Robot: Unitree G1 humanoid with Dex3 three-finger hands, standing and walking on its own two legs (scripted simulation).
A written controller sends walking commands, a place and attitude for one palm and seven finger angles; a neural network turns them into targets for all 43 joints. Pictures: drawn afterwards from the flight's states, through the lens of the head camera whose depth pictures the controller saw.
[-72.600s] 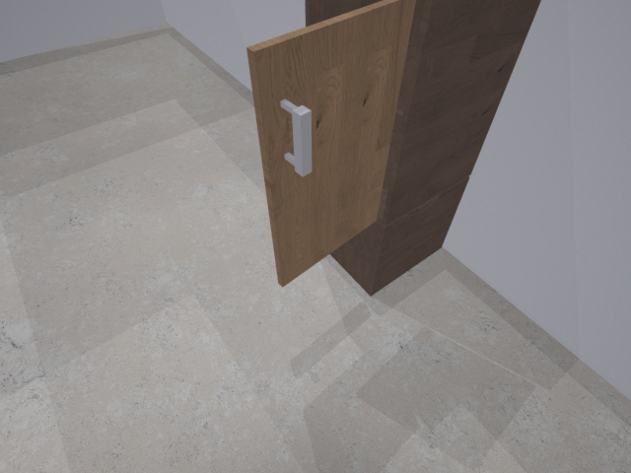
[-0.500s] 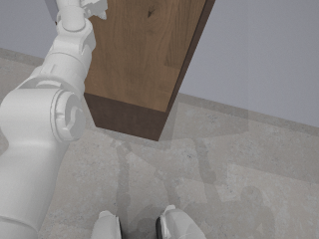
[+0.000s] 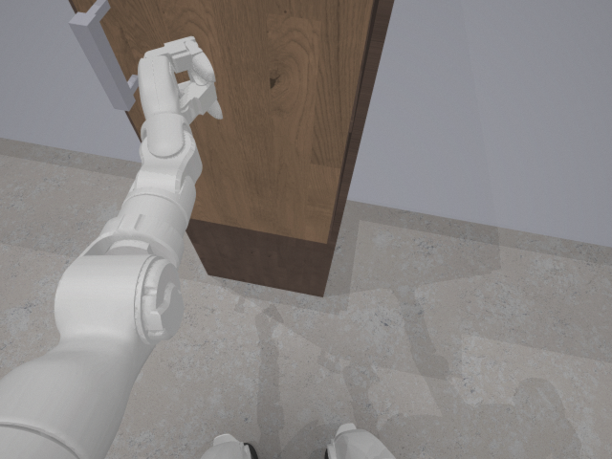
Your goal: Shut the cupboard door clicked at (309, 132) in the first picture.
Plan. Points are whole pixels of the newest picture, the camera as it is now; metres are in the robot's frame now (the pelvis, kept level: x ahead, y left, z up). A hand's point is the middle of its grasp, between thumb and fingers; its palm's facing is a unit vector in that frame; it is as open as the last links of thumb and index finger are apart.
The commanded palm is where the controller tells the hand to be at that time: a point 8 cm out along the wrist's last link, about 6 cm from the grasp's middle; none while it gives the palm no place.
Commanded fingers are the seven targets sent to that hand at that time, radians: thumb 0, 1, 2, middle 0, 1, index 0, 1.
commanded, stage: pull the fist back off the door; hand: left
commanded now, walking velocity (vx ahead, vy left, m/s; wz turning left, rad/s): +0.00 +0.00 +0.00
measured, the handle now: (113, 57) +0.62 +0.16 +0.14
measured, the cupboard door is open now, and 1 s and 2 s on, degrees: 0 0 0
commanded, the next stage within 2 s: draw the hand back to the body in 0.16 s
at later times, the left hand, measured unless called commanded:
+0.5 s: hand (184, 123) +0.48 +0.07 +0.15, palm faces +0.08 -1.00 -0.01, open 3.1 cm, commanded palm +0.43 +0.13 +0.16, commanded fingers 0.00 0.90 0.90 -1.30 -1.50 -1.30 -1.50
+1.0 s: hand (60, 268) +0.31 +0.16 +0.17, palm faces +0.16 -0.96 -0.21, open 3.2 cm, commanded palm +0.27 +0.21 +0.19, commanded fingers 0.00 0.90 0.90 -0.83 -0.99 -0.83 -0.99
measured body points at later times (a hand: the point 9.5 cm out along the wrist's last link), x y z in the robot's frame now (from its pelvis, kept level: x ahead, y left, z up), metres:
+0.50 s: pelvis +0.03 -0.02 +0.02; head +0.07 -0.05 +0.47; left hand +0.47 +0.12 +0.15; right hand +0.11 -0.28 -0.11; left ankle +0.03 +0.12 -0.70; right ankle -0.02 -0.12 -0.70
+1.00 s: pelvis +0.01 -0.01 +0.04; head -0.01 -0.04 +0.49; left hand +0.30 +0.21 +0.18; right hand +0.21 -0.23 -0.04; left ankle +0.03 +0.12 -0.70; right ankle -0.02 -0.12 -0.70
